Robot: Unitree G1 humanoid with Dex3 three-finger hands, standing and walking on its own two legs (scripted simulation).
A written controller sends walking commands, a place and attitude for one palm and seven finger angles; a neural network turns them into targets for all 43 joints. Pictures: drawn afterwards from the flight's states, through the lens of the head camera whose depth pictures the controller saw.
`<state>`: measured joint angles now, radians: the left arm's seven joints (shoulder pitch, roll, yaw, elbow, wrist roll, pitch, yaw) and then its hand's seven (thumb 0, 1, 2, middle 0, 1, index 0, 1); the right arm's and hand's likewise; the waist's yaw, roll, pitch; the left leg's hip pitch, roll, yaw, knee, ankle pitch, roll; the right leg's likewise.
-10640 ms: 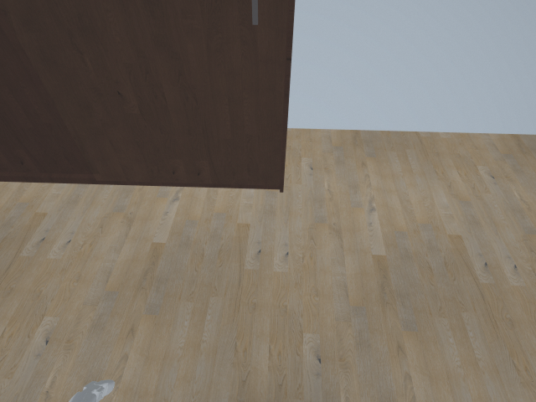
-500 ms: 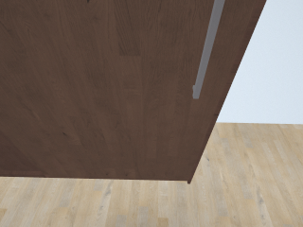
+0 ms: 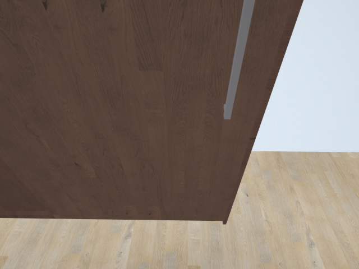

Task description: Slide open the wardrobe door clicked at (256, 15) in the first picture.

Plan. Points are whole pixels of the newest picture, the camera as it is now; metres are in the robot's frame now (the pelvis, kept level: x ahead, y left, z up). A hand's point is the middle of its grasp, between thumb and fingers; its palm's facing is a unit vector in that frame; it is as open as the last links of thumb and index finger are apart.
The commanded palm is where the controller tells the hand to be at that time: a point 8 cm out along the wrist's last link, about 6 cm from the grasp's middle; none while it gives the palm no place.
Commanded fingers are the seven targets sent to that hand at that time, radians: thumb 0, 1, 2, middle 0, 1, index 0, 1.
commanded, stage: come to a stop and stand still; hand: right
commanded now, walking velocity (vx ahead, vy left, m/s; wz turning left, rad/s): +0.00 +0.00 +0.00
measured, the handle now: (235, 63) +0.53 -0.11 +0.23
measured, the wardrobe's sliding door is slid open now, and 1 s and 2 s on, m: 0.00 0.00 0.00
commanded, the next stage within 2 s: look again from close up in 0.58 s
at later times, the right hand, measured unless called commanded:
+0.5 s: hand out of the picture -0.06 -0.23 -0.17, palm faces +0.00 +0.98 -0.22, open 7.4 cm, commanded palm none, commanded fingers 0.00 -0.90 -0.90 0.20 0.30 0.20 0.30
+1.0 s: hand out of the picture -0.06 -0.20 -0.17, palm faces +0.02 +0.99 -0.15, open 7.4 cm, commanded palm none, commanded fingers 0.00 -0.90 -0.90 0.20 0.30 0.20 0.30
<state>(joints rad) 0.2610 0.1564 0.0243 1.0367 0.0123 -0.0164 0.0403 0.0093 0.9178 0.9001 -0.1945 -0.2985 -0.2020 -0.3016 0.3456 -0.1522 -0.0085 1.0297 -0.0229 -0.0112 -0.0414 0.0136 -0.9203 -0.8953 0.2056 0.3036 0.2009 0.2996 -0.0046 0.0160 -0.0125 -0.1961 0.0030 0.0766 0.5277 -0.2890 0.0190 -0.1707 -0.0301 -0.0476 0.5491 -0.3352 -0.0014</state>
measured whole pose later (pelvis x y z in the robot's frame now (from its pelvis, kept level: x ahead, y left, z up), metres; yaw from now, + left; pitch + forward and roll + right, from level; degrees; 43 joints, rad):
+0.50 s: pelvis -0.05 -0.04 +0.00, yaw +0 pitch -2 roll +0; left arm 0.33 0.18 0.02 1.07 0.01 0.01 0.01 0.01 0.91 0.90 -0.20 -0.30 -0.20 -0.30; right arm 0.36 -0.19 -0.01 1.03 -0.03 0.01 -0.03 0.01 -0.91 -0.90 0.20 0.30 0.20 0.30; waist 0.01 0.01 0.02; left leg -0.25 0.07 0.04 0.45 -0.16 -0.04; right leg -0.22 0.04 -0.08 0.47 -0.21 -0.07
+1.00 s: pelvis -0.05 -0.04 +0.00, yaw +0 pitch -1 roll +0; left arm 0.30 0.14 0.02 1.07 0.01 0.00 0.01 0.01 0.92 0.90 -0.20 -0.30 -0.20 -0.30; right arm 0.35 -0.12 0.00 1.05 -0.03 0.00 -0.04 0.01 -0.91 -0.90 0.20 0.30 0.20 0.30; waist 0.01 0.01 0.03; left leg -0.27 0.06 0.04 0.46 -0.16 -0.04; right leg -0.24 0.03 -0.08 0.48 -0.22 -0.07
